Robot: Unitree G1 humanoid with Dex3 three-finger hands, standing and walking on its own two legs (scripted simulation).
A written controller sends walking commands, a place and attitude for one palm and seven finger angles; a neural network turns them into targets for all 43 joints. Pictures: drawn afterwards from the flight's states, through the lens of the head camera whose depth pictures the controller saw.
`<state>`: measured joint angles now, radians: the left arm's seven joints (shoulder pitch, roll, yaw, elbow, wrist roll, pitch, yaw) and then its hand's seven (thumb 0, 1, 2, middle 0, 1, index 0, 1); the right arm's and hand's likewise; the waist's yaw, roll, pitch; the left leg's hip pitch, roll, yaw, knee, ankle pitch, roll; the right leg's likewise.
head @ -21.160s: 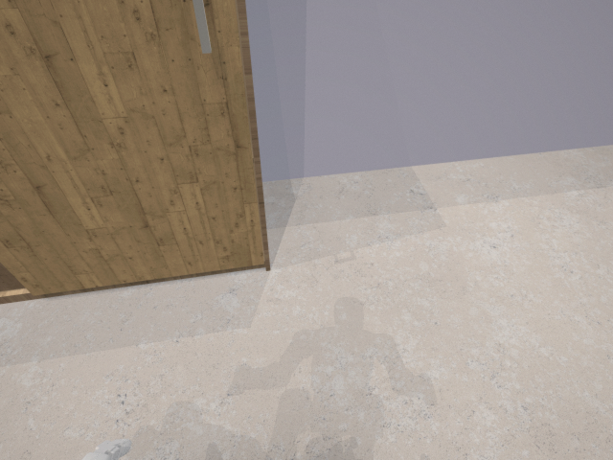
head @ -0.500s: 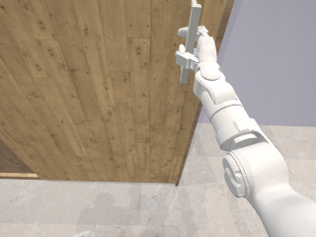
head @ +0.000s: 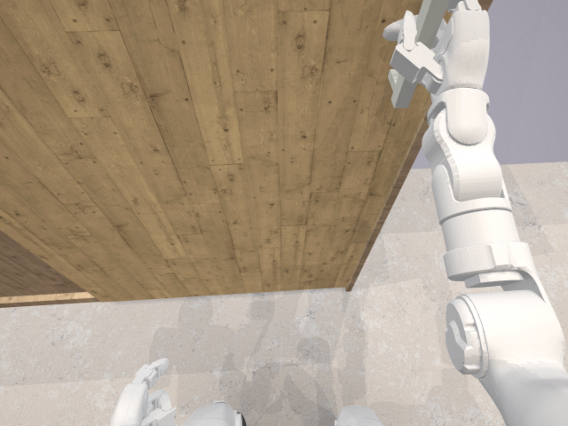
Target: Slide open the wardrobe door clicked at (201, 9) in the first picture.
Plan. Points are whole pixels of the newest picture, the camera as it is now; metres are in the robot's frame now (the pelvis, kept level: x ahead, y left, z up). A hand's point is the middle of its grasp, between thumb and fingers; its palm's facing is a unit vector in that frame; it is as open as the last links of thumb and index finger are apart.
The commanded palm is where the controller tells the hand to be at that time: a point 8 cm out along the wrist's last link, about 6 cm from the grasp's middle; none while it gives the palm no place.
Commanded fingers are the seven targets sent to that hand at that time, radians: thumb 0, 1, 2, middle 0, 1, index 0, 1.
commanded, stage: step sideways, sliding the door along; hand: right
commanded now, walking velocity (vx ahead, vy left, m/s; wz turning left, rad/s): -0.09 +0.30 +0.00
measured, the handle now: (420, 20) +0.51 -0.16 +0.25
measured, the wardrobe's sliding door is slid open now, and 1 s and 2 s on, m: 0.00 0.15 0.31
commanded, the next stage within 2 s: none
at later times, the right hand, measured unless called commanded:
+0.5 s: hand (367, 50) +0.47 -0.09 +0.24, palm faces +0.32 +0.95 -0.07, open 6.5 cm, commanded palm +0.44 -0.04 +0.25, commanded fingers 0.00 -0.90 -0.90 0.45 1.40 0.45 1.40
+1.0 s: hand (267, 57) +0.46 +0.02 +0.24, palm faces +0.14 +0.99 +0.01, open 6.8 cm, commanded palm +0.44 +0.07 +0.23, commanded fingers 0.00 -0.90 -0.90 0.45 1.40 0.45 1.40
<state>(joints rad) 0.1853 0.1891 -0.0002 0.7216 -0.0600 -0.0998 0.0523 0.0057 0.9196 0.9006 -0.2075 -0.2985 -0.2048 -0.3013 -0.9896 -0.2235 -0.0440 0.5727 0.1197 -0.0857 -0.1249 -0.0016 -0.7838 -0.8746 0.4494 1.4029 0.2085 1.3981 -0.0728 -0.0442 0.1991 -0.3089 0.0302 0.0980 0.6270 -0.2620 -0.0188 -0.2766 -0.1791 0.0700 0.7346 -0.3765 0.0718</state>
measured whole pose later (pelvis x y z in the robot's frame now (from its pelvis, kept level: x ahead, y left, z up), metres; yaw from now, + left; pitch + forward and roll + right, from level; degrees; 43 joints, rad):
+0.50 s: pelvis +0.06 +0.11 +0.01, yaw -10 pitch +0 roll +1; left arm 0.04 0.22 0.06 0.65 -0.06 -0.14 0.02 0.01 0.91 0.90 -0.20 -0.30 -0.20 -0.30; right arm -0.82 -0.17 -0.05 0.11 0.07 0.01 -0.14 -0.02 -0.77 -0.85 0.45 1.40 0.13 1.33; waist -0.13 -0.06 0.29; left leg -0.47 0.03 0.04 0.99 -0.40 -0.01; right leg -0.25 -0.11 -0.05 0.64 -0.33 0.03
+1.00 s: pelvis +0.15 +0.14 +0.01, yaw -9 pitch +1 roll +2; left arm 0.07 0.23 0.07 0.53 -0.05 -0.18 -0.05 0.01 0.91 0.90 -0.20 -0.30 -0.19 -0.30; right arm -0.35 0.01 0.19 -0.47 -0.02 -0.02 -0.12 -0.01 -0.77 -0.82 0.45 1.40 0.14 1.13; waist -0.15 -0.07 0.26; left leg -0.54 0.05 0.01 1.05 -0.44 0.00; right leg -0.23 -0.12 -0.13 0.67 -0.44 0.01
